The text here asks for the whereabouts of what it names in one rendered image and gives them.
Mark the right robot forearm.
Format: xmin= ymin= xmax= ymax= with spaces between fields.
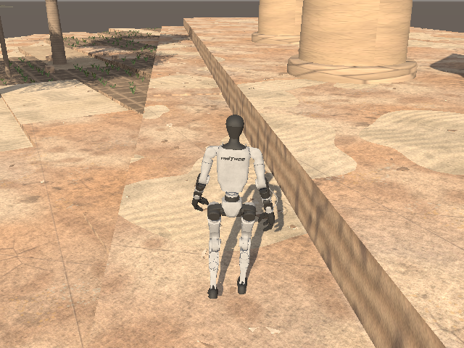
xmin=259 ymin=178 xmax=274 ymax=214

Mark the robot left hand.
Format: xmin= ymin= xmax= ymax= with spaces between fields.
xmin=192 ymin=197 xmax=209 ymax=211

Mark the robot left shin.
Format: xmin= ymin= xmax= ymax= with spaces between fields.
xmin=209 ymin=239 xmax=219 ymax=289

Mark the robot right hand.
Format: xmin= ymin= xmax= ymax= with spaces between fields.
xmin=258 ymin=212 xmax=275 ymax=231

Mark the robot left upper arm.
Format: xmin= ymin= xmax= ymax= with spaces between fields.
xmin=198 ymin=146 xmax=219 ymax=185

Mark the robot right upper arm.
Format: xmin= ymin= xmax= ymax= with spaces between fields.
xmin=249 ymin=147 xmax=267 ymax=189

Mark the left robot forearm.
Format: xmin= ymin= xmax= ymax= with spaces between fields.
xmin=193 ymin=173 xmax=206 ymax=199

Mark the robot left foot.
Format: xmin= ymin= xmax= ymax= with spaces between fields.
xmin=207 ymin=286 xmax=218 ymax=299

